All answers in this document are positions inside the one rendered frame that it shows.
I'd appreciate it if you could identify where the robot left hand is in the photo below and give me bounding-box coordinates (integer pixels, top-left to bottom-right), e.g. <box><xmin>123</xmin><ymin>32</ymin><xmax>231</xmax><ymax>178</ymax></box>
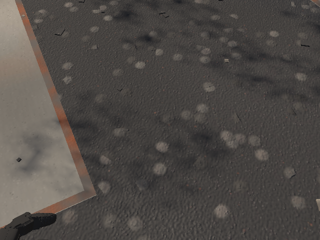
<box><xmin>0</xmin><ymin>212</ymin><xmax>57</xmax><ymax>240</ymax></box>

